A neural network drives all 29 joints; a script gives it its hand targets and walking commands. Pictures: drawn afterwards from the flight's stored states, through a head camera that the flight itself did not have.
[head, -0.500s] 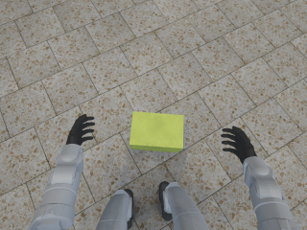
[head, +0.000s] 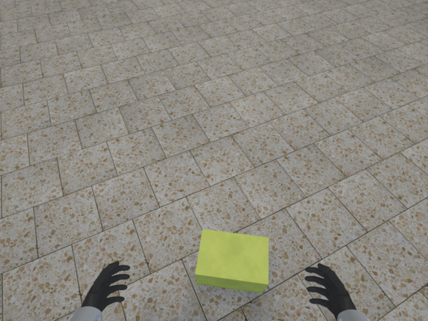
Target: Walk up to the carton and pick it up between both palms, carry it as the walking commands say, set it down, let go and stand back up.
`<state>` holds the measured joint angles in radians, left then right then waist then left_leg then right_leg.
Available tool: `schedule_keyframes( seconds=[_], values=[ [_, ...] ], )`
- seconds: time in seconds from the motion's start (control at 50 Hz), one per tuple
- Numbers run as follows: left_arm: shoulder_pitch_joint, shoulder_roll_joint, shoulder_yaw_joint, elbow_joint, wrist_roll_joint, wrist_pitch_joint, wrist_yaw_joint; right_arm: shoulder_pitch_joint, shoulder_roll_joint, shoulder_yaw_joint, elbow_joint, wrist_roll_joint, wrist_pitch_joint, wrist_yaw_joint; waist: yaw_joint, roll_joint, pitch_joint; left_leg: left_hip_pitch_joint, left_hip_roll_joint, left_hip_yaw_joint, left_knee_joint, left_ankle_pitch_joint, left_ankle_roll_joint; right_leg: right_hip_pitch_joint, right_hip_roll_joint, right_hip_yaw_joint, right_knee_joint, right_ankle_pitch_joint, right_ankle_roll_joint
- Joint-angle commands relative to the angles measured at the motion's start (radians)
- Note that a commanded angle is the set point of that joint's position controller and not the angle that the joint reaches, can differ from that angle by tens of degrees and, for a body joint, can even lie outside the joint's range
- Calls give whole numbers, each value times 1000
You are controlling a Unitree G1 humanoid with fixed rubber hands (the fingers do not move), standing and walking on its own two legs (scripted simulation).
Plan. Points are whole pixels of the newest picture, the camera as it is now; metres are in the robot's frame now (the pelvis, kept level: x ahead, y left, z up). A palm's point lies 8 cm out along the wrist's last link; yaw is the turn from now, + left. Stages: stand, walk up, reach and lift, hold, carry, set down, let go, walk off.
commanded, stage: let go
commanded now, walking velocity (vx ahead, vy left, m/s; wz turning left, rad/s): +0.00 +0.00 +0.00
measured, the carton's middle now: (231, 261) +0.42 -0.08 -0.69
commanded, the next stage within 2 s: stand in 0.30 s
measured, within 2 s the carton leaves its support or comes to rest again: neither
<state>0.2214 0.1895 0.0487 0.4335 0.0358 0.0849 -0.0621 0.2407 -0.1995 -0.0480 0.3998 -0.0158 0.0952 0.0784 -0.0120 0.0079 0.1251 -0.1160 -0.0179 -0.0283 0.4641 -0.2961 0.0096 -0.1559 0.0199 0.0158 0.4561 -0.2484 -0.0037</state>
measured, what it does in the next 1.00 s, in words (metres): stands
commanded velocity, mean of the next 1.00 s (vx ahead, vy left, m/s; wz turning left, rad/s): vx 0.00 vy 0.00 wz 0.00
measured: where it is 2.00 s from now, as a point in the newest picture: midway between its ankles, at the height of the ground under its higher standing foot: outside the picture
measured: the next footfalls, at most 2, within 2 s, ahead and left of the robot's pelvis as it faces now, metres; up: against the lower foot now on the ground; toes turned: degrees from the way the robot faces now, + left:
none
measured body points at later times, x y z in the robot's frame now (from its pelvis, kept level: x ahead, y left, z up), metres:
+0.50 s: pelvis +0.02 -0.01 +0.00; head -0.03 -0.02 +0.44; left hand +0.16 +0.27 -0.08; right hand +0.16 -0.28 -0.09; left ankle -0.03 +0.11 -0.74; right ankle +0.00 -0.12 -0.74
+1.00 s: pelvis -0.01 -0.01 +0.00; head -0.06 -0.02 +0.45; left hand +0.08 +0.29 -0.10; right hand +0.12 -0.30 -0.10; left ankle -0.03 +0.11 -0.74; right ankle +0.00 -0.12 -0.74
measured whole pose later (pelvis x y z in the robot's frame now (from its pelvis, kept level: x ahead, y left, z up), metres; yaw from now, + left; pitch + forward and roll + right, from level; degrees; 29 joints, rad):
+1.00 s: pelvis -0.01 -0.01 +0.00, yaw +1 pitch -2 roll +0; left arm 0.26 0.32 0.04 0.85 0.04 -0.03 -0.01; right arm 0.26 -0.35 -0.02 0.79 -0.04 -0.03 -0.01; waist 0.02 0.03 -0.09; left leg -0.16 -0.01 -0.06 0.47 -0.28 0.00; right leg -0.19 0.03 -0.01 0.45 -0.23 -0.02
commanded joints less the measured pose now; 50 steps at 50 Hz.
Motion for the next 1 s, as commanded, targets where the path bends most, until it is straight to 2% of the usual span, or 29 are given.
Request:
schedule_keyframes(
  seconds=[0.0, 0.04, 0.08, 0.1, 0.22, 0.28, 0.3, 0.32, 0.34, 0.36, 0.4, 0.46, 0.56, 0.58, 0.6, 0.64, 0.66, 0.74, 0.8, 0.84, 0.9, 0.96, 0.98],
  values=[
    [-56, 106, 16, -141, -17, -8, -3, -29, -116, -42, -92, 5, -5, -4, -8, 27, -124, -52, -5, -6, -108, 281, -36, 157, 43, -4, -36, 258, 29],
    [-56, 110, 12, -136, -16, 2, -1, -37, -119, -43, -83, 1, 6, -6, -6, 44, -115, -51, -2, -10, -108, 309, -38, 166, 45, -4, -34, 270, 29],
    [-51, 115, 5, -122, -26, 4, 0, -40, -121, -52, -89, -12, 14, -13, -7, 15, -117, -49, 0, -7, -98, 336, -34, 173, 47, -3, -22, 294, 32],
    [-53, 119, -4, -115, -33, 0, 2, -37, -115, -55, -87, -15, 20, -17, -8, 28, -138, -35, 1, -7, -87, 359, -33, 174, 48, -5, -12, 307, 32],
    [-55, 144, -25, -83, -50, -12, 27, -59, -120, -34, -80, -26, 93, -52, 15, 24, -143, -15, 9, 0, -41, 447, -30, 133, 55, -1, 28, 334, 26],
    [-42, 158, -22, -67, -56, -14, 33, -60, -122, -28, -95, -41, 118, -69, 20, -6, -141, 3, 9, 1, -18, 445, -26, 86, 60, -3, 40, 331, 24],
    [-13, 244, 33, 56, 3, -45, 55, -55, -271, -82, 17, -15, 30, -90, 21, 30, -298, -34, 60, -25, 11, 362, -26, 48, -63, 18, 19, 343, 23],
    [-3, 274, 39, 72, 16, -62, 64, -66, -261, -80, 29, -13, -14, -90, 27, 0, -310, -23, 57, -25, 16, 347, -25, 74, -66, 31, 19, 381, 20],
    [-13, 285, 42, 86, 21, -72, 67, -50, -256, -77, 44, -14, -45, -87, 15, -6, -300, -7, 65, -35, 10, 319, -19, 36, -72, 40, 19, 351, 11],
    [-32, 272, 38, 100, 24, -82, 67, -54, -240, -66, 61, -12, -66, -82, 14, -15, -265, -31, 66, -45, 5, 293, -14, 10, -70, 37, 0, 324, 11],
    [-43, 258, 37, 130, 17, -90, 66, -67, -237, -58, 94, -19, -87, -74, 25, 10, -190, -81, 67, -61, -22, 282, -1, -26, -73, 37, -26, 268, 7],
    [-57, 268, 39, 165, 13, -104, 59, -59, -245, -54, 126, -23, -106, -75, 18, 2, -161, -100, 75, -75, -53, 233, 3, -46, -81, 55, -53, 216, 0],
    [-47, 292, 48, 208, 6, -119, 58, -43, -277, -54, 163, -23, -122, -81, 21, -8, -160, -93, 78, -81, -64, 235, 8, -45, -86, 73, -57, 213, -10],
    [-46, 295, 49, 215, 6, -121, 58, -53, -283, -53, 167, -27, -124, -82, 25, 8, -155, -95, 75, -77, -64, 226, 9, -47, -88, 76, -65, 214, -8],
    [-35, 297, 50, 222, 7, -123, 57, -45, -287, -51, 174, -24, -127, -86, 23, -14, -163, -92, 78, -83, -66, 217, 9, -43, -88, 75, -63, 208, -12],
    [-37, 304, 51, 233, 7, -125, 60, -38, -295, -47, 190, -23, -131, -89, 24, -14, -156, -99, 81, -90, -72, 196, 10, -42, -90, 84, -75, 193, -9],
    [-36, 310, 52, 240, 9, -125, 61, -39, -293, -45, 196, -23, -134, -89, 23, -38, -159, -85, 79, -93, -71, 196, 11, -50, -91, 88, -77, 195, -11],
    [-29, 317, 48, 263, 4, -129, 58, -47, -320, -39, 225, -23, -138, -89, 25, 0, -161, -97, 80, -100, -74, 177, 14, -46, -93, 95, -85, 181, -12],
    [-31, 327, 48, 285, 6, -130, 62, -40, -326, -36, 245, -25, -142, -90, 21, -26, -144, -98, 84, -110, -81, 144, 15, -56, -94, 103, -97, 134, -13],
    [-38, 328, 45, 294, 2, -130, 61, -38, -322, -30, 260, -23, -143, -92, 22, 3, -146, -111, 81, -110, -83, 119, 17, -54, -96, 113, -106, 110, -16],
    [-33, 323, 42, 317, 2, -135, 58, -49, -321, -24, 288, -23, -144, -93, 25, -12, -139, -120, 85, -120, -85, 111, 23, -53, -100, 117, -109, 93, -18],
    [-35, 328, 40, 333, 2, -134, 58, -47, -328, -22, 306, -21, -147, -91, 29, 6, -140, -118, 85, -122, -87, 110, 22, -54, -97, 112, -108, 97, -16],
    [-36, 325, 39, 341, 2, -135, 60, -39, -322, -20, 315, -21, -148, -90, 25, -22, -123, -120, 84, -123, -88, 109, 20, -63, -99, 114, -114, 77, -17]
  ],
)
